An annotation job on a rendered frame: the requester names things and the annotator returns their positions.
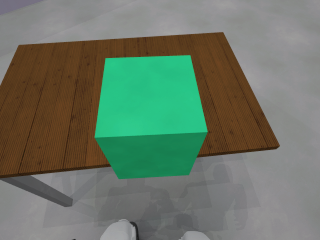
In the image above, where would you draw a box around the left robot thigh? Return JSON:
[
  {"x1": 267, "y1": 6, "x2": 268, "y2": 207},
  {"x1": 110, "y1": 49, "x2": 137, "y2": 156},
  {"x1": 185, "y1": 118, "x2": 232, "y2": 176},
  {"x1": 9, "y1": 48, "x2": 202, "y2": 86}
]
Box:
[{"x1": 100, "y1": 221, "x2": 136, "y2": 240}]

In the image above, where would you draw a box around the left robot foot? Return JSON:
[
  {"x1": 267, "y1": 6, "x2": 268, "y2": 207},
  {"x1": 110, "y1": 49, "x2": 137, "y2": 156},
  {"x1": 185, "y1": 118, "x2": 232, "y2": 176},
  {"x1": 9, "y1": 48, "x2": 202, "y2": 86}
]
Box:
[{"x1": 129, "y1": 221, "x2": 139, "y2": 240}]

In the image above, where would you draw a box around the carton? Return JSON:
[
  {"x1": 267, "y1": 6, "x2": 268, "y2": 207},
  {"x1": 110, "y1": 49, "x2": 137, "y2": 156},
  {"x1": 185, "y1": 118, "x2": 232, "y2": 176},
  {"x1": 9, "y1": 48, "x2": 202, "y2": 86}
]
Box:
[{"x1": 94, "y1": 55, "x2": 208, "y2": 179}]

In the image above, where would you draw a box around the table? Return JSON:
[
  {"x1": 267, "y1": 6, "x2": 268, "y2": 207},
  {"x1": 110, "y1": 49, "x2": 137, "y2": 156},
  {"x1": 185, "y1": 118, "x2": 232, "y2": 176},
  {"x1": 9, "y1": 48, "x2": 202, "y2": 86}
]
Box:
[{"x1": 0, "y1": 32, "x2": 280, "y2": 207}]

